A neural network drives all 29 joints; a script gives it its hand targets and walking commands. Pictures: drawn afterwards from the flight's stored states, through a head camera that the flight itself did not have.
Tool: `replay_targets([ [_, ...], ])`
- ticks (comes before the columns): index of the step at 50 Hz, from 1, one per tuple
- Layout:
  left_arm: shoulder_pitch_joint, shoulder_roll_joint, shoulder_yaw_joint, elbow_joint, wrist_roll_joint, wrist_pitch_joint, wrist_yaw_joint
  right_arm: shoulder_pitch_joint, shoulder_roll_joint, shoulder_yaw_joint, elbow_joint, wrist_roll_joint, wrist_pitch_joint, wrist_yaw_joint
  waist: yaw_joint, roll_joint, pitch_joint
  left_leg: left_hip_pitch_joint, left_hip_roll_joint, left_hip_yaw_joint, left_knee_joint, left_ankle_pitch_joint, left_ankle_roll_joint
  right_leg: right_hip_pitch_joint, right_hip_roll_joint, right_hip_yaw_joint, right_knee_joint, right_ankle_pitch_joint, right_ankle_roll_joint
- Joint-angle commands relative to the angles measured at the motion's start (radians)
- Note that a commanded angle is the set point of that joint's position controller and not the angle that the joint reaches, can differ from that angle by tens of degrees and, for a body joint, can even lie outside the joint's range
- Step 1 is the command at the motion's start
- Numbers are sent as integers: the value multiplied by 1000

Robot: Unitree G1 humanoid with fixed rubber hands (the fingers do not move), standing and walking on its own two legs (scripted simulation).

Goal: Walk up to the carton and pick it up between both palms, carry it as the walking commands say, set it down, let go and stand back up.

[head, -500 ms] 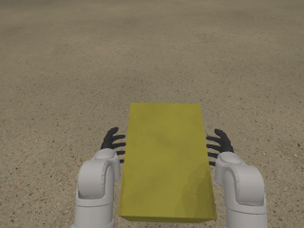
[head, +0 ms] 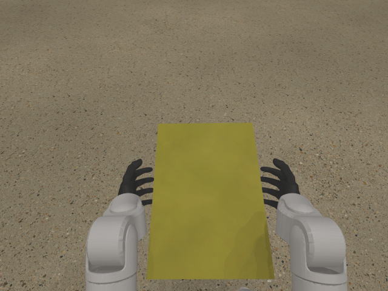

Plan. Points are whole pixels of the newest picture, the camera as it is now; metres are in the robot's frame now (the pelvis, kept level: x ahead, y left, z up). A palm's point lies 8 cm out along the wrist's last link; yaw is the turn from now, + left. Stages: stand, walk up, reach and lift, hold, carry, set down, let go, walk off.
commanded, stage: carry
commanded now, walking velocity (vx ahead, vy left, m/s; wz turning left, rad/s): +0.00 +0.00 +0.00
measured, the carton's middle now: (205, 201) +0.32 +0.01 -0.01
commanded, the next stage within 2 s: none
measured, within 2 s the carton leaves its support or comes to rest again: neither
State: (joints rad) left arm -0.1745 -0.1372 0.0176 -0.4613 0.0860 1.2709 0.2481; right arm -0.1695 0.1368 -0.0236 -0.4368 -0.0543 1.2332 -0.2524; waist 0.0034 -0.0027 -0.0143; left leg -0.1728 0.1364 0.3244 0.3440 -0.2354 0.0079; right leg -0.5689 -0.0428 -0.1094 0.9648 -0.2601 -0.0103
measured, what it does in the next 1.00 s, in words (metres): walks ahead: right foot, then left foot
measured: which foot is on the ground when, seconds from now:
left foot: down 0.00-0.20, up 0.22-0.58, down 0.60-1.00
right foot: up 0.00-0.20, down 0.22-1.00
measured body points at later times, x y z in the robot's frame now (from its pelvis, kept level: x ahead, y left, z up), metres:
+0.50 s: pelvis +0.21 -0.04 -0.01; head +0.26 -0.05 +0.44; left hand +0.52 +0.08 +0.07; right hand +0.50 -0.20 +0.06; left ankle +0.23 +0.10 -0.73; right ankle +0.25 -0.09 -0.75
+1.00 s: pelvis +0.30 +0.00 -0.02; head +0.29 +0.01 +0.43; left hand +0.60 +0.12 +0.08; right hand +0.58 -0.16 +0.08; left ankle +0.29 +0.10 -0.75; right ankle +0.25 -0.09 -0.75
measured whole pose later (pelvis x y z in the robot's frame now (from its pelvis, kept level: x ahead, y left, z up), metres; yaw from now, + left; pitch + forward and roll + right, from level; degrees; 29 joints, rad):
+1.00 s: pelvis +0.30 +0.00 -0.02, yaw -6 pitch +4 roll +0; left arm -0.27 -0.15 0.07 -0.29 0.11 1.27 0.24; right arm -0.29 0.16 -0.08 -0.26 -0.12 1.25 -0.25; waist 0.02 -0.02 -0.11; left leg -0.28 0.07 0.20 0.52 -0.30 0.01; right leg -0.25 -0.04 -0.15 0.51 -0.32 -0.01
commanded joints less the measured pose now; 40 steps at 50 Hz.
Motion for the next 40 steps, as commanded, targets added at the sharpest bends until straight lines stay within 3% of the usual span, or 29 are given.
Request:
replay_targets([
  [1,-358,-1036,-581,-112,-355,-52,-237,-350,1010,535,-161,365,-35,248,-23,156,-273,364,252,-155,-109,453,57,-139,-14,-38,-102,72,3],
  [4,-331,-1024,-570,-98,-336,-47,-224,-346,983,537,-159,367,-21,254,-22,184,-235,332,192,-40,-76,693,15,-42,37,-125,-294,150,-7],
  [6,-331,-1013,-565,-100,-328,-44,-221,-346,972,539,-155,366,-14,258,-23,212,-233,332,178,-6,-28,823,-4,32,69,-165,-413,196,-19],
  [8,-328,-1000,-551,-95,-317,-38,-219,-330,960,539,-147,359,-9,263,-15,233,-303,352,166,11,139,931,-27,181,103,-195,-497,274,-33],
  [9,-326,-1002,-546,-90,-313,-35,-220,-334,955,540,-146,357,-8,266,5,227,-344,331,153,33,277,902,-48,300,111,-205,-576,347,-39],
  [10,-350,-1008,-545,-93,-312,-30,-223,-342,948,537,-138,354,-6,267,26,200,-373,259,118,36,424,765,-72,446,93,-205,-657,430,-46],
  [11,-360,-1003,-539,-86,-310,-23,-228,-370,936,528,-132,345,-1,266,52,129,-396,66,90,-25,589,437,-82,636,-11,-86,-606,546,-62],
  [12,-360,-998,-522,-57,-310,-26,-233,-370,956,543,-125,338,6,264,25,-86,-395,-212,2,-69,762,-205,-113,835,-191,138,-486,1144,-129],
  [13,-321,-978,-505,-25,-322,-18,-236,-345,925,553,-117,333,13,257,22,-191,-482,-319,-30,-165,927,-313,-124,887,-366,358,-561,1034,-250],
  [14,-328,-1006,-518,-5,-342,-19,-246,-354,944,547,-88,328,11,256,18,-108,-485,-340,4,-262,962,-312,-109,823,-361,335,-596,884,-246],
  [16,-374,-1077,-510,3,-359,-42,-262,-444,1019,553,-74,345,-6,262,27,-39,-417,-282,40,-312,844,-181,-83,652,-295,201,-635,733,-180],
  [18,-441,-1122,-511,-27,-380,-64,-278,-462,1070,557,-79,352,-27,269,18,-71,-408,-207,25,-283,676,-126,-73,593,-246,125,-654,722,-135],
  [20,-462,-1139,-526,-41,-381,-80,-284,-448,1086,556,-73,344,-41,268,14,-92,-428,-163,-2,-268,537,-133,-62,598,-242,114,-665,697,-112],
  [24,-437,-1113,-526,-40,-360,-83,-285,-439,1068,561,-78,339,-46,265,22,-118,-440,-164,-36,-229,332,-95,-49,638,-249,120,-667,607,-104],
  [27,-414,-1086,-521,-33,-349,-75,-281,-445,1051,560,-76,341,-32,265,30,-119,-430,-160,-43,-190,191,-37,-52,664,-224,100,-625,588,-99],
  [29,-402,-1067,-514,-15,-340,-64,-276,-438,1049,554,-52,338,-19,268,18,-88,-419,-77,-32,-165,12,122,-60,617,-188,59,-560,527,-79],
  [30,-395,-1057,-509,0,-335,-58,-272,-435,1052,550,-33,335,-11,270,14,-64,-417,18,12,-190,-38,236,-56,529,-170,43,-535,452,-59],
  [31,-388,-1047,-502,18,-328,-51,-269,-439,1046,540,-12,333,-3,272,18,-42,-426,101,79,-252,-8,286,-42,441,-158,48,-522,369,-41],
  [32,-407,-1053,-513,3,-332,-45,-271,-444,1040,525,6,323,-5,272,25,41,-413,75,117,-287,76,363,-24,409,-140,54,-542,301,-18],
  [33,-419,-1049,-510,26,-330,-39,-271,-442,1036,516,35,315,0,271,23,51,-408,59,113,-269,92,381,-22,418,-143,51,-548,260,-16],
  [40,-486,-1075,-509,63,-360,-29,-271,-465,1044,473,90,304,6,263,10,37,-400,60,93,-242,144,544,-26,414,-141,57,-490,430,-27],
])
